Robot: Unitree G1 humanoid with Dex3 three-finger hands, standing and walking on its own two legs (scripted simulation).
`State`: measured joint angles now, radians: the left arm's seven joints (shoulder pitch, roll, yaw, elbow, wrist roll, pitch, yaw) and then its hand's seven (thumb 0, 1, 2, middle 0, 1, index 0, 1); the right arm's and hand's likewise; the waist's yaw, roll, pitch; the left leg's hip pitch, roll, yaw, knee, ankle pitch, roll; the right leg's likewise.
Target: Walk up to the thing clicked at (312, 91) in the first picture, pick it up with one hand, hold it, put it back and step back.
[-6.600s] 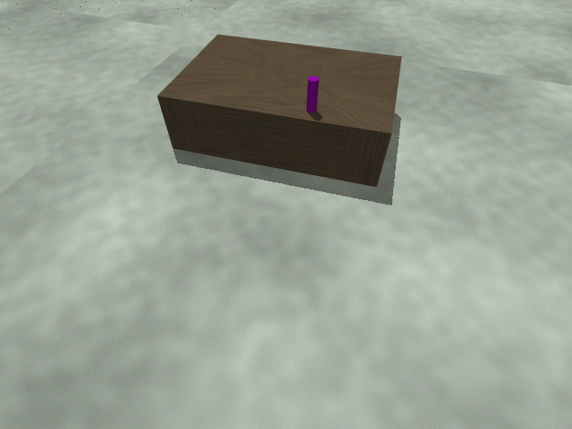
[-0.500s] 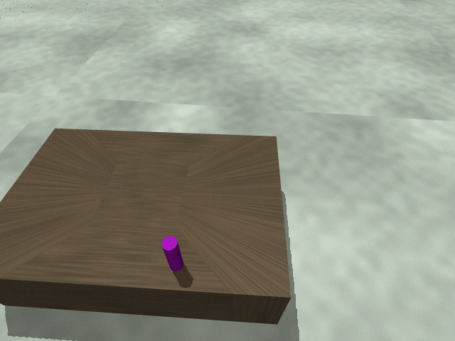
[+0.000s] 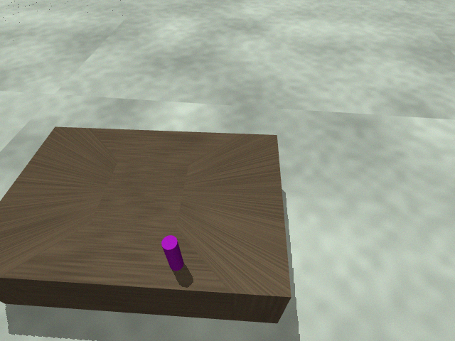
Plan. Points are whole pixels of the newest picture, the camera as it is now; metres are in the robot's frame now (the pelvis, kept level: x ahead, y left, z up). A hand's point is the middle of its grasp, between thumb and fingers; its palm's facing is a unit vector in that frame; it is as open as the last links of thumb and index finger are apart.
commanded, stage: stand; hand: left
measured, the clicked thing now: (173, 253) +0.44 +0.20 -0.37
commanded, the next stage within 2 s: go down in 0.68 s
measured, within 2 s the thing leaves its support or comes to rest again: neither
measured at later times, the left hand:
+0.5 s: hand out of the picture +0.08 +0.25 -0.16, palm faces -0.03 -0.94 -0.34, open 7.4 cm
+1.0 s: hand out of the picture +0.15 +0.26 -0.16, palm faces +0.05 -0.94 -0.33, open 10.6 cm
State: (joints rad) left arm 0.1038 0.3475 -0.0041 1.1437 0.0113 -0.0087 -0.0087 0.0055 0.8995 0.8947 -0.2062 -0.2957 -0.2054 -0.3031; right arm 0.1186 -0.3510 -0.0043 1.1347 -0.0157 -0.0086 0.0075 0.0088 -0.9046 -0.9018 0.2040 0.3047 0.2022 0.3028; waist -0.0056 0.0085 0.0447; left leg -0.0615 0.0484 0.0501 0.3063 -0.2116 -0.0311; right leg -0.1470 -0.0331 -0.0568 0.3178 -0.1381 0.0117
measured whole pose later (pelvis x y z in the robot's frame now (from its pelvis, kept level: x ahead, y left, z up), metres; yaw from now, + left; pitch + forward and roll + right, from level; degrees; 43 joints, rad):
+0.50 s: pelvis +0.00 +0.00 +0.00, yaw +0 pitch -2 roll +0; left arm 0.10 0.35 0.00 1.14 0.01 -0.01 -0.01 0.01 0.90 0.89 -0.21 -0.30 -0.21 -0.30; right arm 0.12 -0.35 0.00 1.13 -0.02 -0.01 0.01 0.01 -0.90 -0.90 0.20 0.30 0.20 0.30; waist -0.01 0.01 0.04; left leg -0.06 0.05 0.05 0.30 -0.22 -0.03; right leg -0.14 -0.03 -0.06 0.32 -0.14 0.01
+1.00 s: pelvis -0.01 +0.00 -0.01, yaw +0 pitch +4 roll +0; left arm -0.04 0.34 0.15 1.02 0.05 0.01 -0.02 0.01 0.54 0.54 -0.09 -0.12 -0.09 -0.11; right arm 0.21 -0.26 -0.02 0.82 0.03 -0.05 -0.04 0.01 -1.00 -0.93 0.20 0.30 0.20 0.30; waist -0.02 -0.01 0.04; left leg -0.30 0.05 0.04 0.50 -0.28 -0.03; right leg -0.37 -0.04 -0.06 0.49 -0.20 0.01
